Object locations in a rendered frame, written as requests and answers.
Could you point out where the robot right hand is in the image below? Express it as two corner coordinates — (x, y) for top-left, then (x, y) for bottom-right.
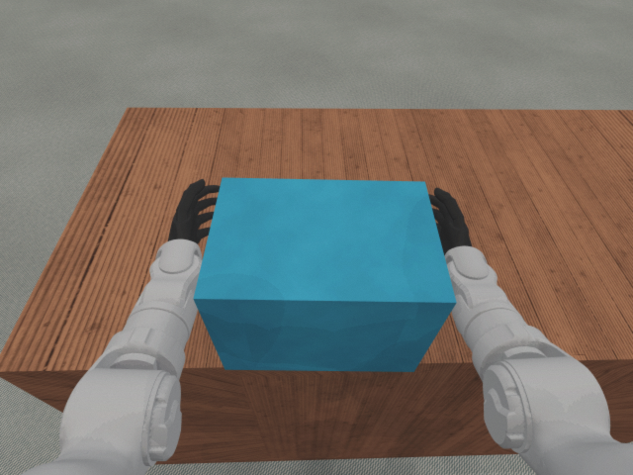
(428, 188), (472, 256)

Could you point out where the robot left upper arm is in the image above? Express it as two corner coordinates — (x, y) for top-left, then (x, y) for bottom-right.
(21, 368), (182, 475)

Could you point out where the robot right upper arm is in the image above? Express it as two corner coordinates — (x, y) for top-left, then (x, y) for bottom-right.
(483, 356), (633, 475)

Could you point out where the robot left forearm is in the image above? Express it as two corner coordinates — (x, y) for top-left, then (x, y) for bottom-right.
(59, 239), (203, 452)

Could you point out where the carton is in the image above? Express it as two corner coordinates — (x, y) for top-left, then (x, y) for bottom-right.
(193, 177), (457, 372)

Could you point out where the robot right forearm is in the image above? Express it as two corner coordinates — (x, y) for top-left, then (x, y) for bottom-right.
(445, 246), (610, 432)

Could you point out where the robot left hand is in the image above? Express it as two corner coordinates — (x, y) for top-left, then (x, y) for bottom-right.
(168, 179), (220, 244)

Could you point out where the pedestal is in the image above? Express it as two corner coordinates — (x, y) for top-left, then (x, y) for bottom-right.
(0, 108), (633, 464)

